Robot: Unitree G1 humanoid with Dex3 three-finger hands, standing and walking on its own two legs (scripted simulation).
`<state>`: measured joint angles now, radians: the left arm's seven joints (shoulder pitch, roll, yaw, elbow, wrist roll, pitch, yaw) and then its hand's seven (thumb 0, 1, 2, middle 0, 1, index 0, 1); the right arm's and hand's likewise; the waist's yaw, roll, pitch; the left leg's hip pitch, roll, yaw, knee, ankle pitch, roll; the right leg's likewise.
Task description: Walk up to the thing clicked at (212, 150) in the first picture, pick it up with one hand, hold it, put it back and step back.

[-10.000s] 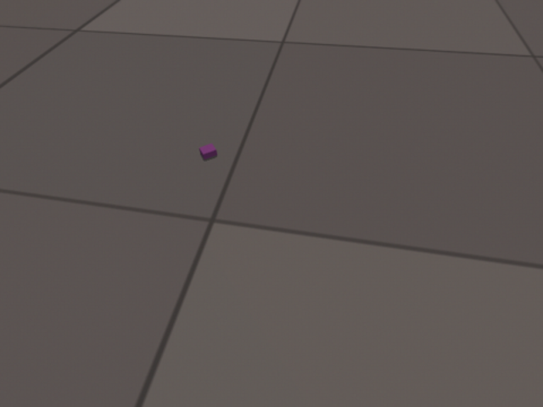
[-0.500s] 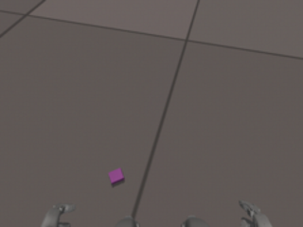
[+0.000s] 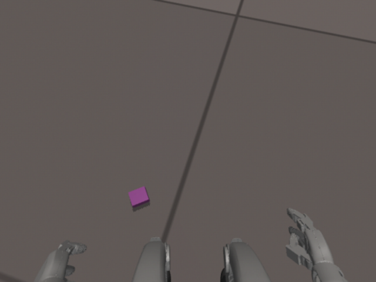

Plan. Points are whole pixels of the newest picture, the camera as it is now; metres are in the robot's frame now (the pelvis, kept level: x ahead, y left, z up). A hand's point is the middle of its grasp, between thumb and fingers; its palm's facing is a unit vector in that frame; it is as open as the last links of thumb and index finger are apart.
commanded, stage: rise first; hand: left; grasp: from above
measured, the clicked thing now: (139, 196) +0.45 +0.25 -0.63
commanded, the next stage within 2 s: none
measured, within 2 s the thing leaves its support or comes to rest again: neither
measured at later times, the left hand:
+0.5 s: hand (105, 229) +0.27 +0.29 -0.35, palm faces -0.38 -0.22 -0.90, open 12.1 cm
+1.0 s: hand (117, 212) +0.34 +0.29 -0.45, palm faces -0.39 -0.14 -0.91, open 12.5 cm
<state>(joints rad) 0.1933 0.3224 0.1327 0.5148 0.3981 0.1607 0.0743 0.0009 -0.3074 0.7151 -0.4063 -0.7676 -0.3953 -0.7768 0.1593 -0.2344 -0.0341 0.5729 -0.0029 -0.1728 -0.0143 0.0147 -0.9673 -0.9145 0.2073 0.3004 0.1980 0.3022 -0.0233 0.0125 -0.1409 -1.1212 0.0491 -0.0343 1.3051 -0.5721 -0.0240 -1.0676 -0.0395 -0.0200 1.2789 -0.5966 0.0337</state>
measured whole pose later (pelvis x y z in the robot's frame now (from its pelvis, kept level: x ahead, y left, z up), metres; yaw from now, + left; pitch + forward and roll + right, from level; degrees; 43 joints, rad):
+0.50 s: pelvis -0.08 -0.01 -0.21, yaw -2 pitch +34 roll -2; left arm -0.48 0.48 0.11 0.98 0.91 -0.01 0.34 0.00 -0.22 0.72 -0.40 -0.75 -0.40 -0.75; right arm 0.05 -0.28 -0.05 0.73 -0.04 -0.13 0.04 0.01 -0.91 -0.90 0.21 0.30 0.20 0.30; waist -0.03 0.02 -0.14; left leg -1.97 0.05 -0.09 2.02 -0.64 -0.05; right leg -1.92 -0.01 -0.01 2.01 -0.68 0.02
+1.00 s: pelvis -0.08 +0.00 -0.29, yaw -5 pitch +33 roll -6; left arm -0.80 0.60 0.15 1.39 1.07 -0.01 0.47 0.00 -0.25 0.77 -0.33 -0.79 -0.33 -0.78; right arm 0.13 -0.25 0.00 0.82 -0.11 -0.13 0.09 0.01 -0.89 -0.89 0.21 0.30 0.20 0.30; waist -0.15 0.00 -0.10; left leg -2.22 0.04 -0.13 2.28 -0.65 -0.03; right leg -2.14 0.01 -0.01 2.24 -0.68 0.04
